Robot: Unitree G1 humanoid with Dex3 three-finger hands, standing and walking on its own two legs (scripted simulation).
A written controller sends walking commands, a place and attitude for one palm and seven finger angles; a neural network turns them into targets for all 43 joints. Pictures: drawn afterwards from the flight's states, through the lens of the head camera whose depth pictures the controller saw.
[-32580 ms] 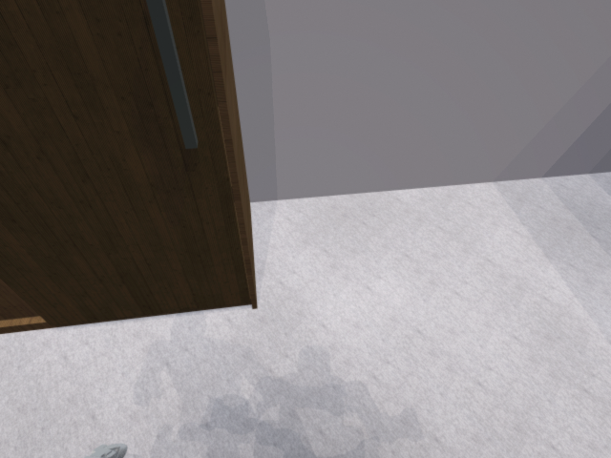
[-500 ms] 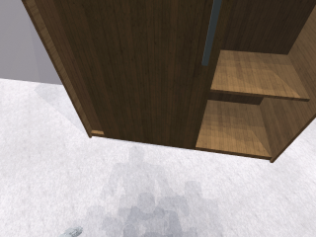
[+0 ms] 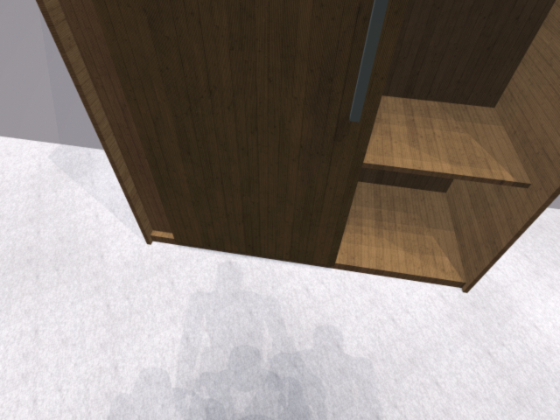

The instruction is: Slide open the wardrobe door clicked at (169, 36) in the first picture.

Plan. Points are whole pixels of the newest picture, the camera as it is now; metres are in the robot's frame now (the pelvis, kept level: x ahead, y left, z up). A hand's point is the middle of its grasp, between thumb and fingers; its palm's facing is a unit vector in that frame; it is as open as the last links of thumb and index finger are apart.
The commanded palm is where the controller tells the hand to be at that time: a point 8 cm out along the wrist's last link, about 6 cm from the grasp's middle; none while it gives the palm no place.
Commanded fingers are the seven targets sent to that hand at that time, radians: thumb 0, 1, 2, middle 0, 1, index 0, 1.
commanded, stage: let the arm hang, fingers relaxed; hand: right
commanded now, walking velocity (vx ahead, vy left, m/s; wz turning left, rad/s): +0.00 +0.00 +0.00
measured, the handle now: (369, 47) +0.80 -0.13 +0.17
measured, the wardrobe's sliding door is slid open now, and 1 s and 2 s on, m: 0.54 0.54 0.54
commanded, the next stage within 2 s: look to check the result in 0.30 s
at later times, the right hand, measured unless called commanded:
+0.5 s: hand out of the picture +0.01 -0.19 -0.17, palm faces -0.01 +0.98 -0.20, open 7.4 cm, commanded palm none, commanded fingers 0.00 -0.90 -0.90 0.20 0.30 0.20 0.30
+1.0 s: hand out of the picture +0.07 -0.20 -0.17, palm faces -0.02 +0.97 -0.25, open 7.4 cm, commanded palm none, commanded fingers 0.00 -0.90 -0.90 0.20 0.30 0.20 0.30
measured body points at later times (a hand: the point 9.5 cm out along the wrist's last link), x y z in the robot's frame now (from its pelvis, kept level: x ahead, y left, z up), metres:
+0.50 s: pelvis +0.01 +0.00 +0.00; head +0.03 +0.00 +0.45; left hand +0.02 +0.23 -0.16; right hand +0.01 -0.24 -0.16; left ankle -0.01 +0.14 -0.74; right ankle +0.05 -0.10 -0.74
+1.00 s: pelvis +0.03 +0.01 +0.01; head +0.04 +0.01 +0.46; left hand +0.09 +0.27 -0.14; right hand +0.07 -0.25 -0.15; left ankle -0.01 +0.14 -0.74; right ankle +0.05 -0.10 -0.74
